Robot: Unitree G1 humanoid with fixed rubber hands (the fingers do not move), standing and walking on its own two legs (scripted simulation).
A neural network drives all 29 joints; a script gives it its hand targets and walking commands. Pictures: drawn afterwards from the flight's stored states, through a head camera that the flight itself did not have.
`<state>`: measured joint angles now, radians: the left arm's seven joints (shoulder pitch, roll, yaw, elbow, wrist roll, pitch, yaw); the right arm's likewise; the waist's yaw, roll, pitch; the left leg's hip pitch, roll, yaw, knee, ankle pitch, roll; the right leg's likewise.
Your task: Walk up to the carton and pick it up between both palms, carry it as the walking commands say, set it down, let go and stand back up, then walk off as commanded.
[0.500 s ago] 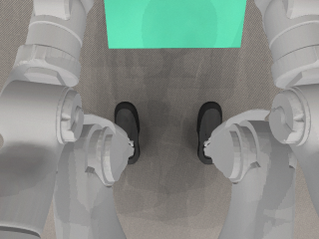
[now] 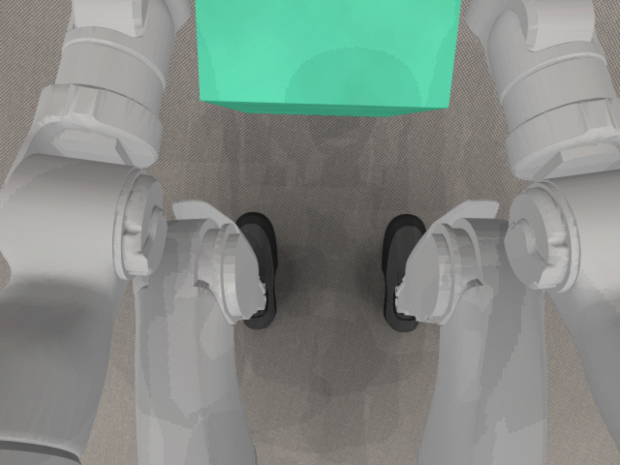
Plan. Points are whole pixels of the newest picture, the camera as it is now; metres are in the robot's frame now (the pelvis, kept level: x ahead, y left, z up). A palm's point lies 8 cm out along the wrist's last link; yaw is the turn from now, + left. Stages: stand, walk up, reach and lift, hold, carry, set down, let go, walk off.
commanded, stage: reach and lift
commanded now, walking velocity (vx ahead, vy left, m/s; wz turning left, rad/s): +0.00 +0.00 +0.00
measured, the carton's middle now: (322, 6) +0.54 +0.02 -0.20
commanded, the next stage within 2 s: none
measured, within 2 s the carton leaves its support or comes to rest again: neither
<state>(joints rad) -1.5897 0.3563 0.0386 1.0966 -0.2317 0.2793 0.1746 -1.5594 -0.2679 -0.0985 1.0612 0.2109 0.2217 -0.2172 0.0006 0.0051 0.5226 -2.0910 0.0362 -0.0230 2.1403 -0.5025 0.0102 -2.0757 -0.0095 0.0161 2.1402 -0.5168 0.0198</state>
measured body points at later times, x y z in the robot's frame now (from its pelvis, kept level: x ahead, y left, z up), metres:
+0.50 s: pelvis +0.00 -0.01 +0.01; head +0.33 -0.01 +0.30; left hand +0.58 +0.15 -0.08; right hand +0.57 -0.14 -0.08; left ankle +0.15 +0.13 -0.35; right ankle +0.14 -0.13 -0.35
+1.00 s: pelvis -0.01 +0.00 +0.04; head +0.29 -0.01 +0.37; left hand +0.55 +0.16 -0.02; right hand +0.55 -0.14 -0.02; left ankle +0.15 +0.13 -0.35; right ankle +0.14 -0.13 -0.35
